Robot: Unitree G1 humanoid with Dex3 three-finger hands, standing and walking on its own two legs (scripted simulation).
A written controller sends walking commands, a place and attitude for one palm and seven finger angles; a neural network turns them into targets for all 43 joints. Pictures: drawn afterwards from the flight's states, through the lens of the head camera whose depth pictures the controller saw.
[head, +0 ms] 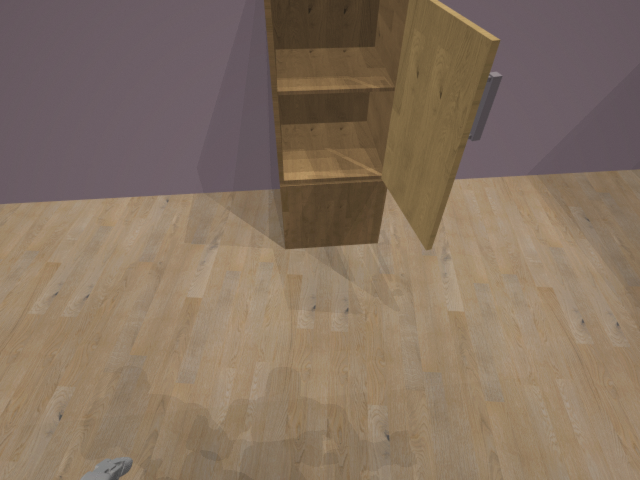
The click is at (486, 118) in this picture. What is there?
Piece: cupboard door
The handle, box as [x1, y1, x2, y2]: [468, 72, 501, 140]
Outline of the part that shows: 497,72 490,72 468,137 471,140 476,140 480,137 501,78 501,75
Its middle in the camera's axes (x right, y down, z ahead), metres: +0.35 -0.30 +0.88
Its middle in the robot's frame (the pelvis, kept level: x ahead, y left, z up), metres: +0.88 -0.31 +0.04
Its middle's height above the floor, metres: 0.81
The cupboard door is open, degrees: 100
